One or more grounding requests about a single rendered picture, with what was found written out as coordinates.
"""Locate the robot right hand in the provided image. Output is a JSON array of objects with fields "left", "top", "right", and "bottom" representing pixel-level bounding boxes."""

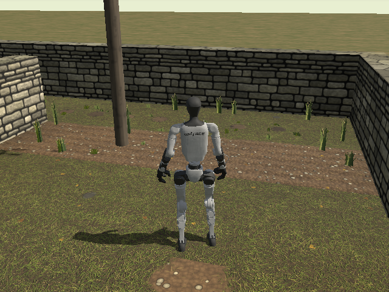
[{"left": 214, "top": 167, "right": 227, "bottom": 180}]

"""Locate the robot left foot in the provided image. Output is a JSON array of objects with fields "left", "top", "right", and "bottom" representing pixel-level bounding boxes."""
[{"left": 178, "top": 236, "right": 187, "bottom": 252}]

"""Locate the robot left upper arm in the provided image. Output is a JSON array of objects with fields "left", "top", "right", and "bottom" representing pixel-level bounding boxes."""
[{"left": 165, "top": 123, "right": 181, "bottom": 158}]

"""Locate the robot right forearm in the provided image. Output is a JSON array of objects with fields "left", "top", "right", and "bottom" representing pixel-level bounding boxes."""
[{"left": 216, "top": 147, "right": 226, "bottom": 169}]

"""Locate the robot left hand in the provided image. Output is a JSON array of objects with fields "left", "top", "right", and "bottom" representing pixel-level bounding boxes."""
[{"left": 157, "top": 169, "right": 171, "bottom": 183}]

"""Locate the robot right thigh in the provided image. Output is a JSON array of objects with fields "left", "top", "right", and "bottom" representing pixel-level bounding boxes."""
[{"left": 202, "top": 169, "right": 215, "bottom": 209}]

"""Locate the robot left forearm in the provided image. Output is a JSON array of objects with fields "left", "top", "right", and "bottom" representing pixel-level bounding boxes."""
[{"left": 159, "top": 148, "right": 171, "bottom": 172}]

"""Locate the robot right upper arm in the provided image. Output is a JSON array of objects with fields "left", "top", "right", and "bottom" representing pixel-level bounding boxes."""
[{"left": 207, "top": 123, "right": 222, "bottom": 156}]

